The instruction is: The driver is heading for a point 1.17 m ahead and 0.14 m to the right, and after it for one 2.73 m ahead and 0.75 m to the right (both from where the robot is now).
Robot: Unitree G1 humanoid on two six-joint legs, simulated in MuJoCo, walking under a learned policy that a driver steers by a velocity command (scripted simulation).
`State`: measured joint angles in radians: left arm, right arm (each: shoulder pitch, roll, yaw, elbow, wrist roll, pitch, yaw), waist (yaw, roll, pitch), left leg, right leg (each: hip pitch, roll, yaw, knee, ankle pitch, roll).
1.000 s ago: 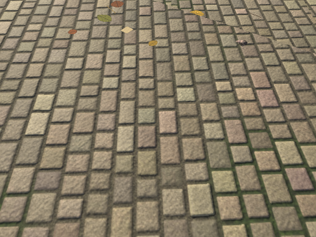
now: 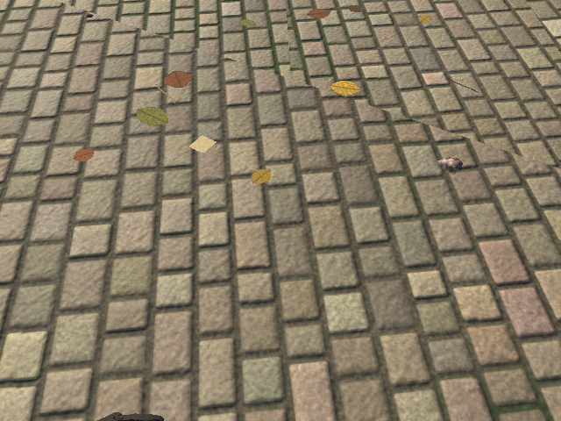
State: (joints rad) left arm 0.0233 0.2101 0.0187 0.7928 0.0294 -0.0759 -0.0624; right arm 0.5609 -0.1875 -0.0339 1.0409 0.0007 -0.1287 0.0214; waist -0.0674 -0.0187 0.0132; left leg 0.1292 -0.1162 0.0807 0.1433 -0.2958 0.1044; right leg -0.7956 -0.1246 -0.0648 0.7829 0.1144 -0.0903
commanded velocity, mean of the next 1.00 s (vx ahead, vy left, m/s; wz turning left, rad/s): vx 1.00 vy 0.00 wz -0.09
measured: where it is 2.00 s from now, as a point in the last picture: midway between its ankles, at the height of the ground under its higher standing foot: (323, 80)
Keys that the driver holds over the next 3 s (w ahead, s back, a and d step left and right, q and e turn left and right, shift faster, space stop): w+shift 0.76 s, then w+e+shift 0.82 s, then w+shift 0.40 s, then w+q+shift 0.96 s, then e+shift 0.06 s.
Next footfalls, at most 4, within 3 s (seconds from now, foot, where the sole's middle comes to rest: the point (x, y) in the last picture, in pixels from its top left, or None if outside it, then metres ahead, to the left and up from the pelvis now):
0.14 right None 0.36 -0.08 -0.77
0.60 left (239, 302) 0.81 0.09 -0.77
1.08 right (279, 182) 1.25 -0.04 -0.77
1.50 left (267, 92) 1.72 -0.03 -0.77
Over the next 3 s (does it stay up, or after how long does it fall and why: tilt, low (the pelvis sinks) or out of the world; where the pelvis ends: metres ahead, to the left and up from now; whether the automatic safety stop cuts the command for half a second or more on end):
stays up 2.59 -0.91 -0.10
